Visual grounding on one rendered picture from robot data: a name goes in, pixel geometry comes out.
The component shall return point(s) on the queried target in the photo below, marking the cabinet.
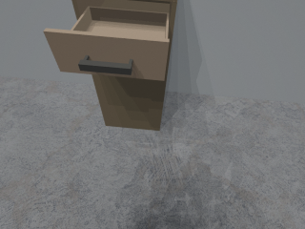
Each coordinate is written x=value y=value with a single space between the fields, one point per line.
x=127 y=102

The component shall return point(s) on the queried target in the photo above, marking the drawer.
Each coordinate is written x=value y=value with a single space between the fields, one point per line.
x=114 y=35

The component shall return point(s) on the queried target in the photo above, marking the handle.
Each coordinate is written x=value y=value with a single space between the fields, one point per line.
x=86 y=65

